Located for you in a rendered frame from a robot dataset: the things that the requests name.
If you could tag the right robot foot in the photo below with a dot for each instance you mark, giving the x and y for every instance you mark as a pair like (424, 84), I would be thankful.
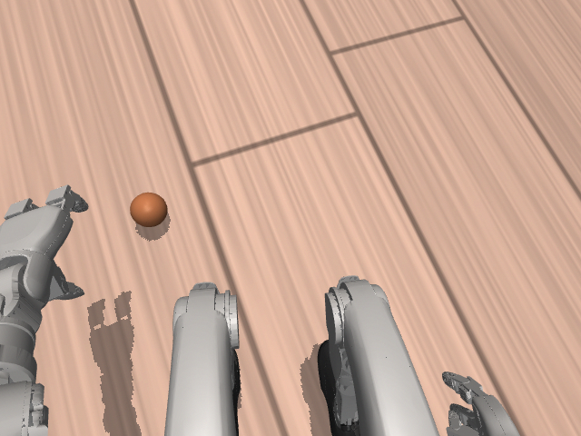
(328, 387)

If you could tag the left robot hand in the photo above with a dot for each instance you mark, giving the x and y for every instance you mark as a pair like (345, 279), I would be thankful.
(44, 230)

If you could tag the right robot hand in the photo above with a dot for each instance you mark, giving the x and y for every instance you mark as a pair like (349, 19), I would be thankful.
(488, 417)

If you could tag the left robot arm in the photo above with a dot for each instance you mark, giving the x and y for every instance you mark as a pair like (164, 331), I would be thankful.
(25, 279)

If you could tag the ball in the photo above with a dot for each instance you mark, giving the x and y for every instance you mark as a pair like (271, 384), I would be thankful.
(148, 209)

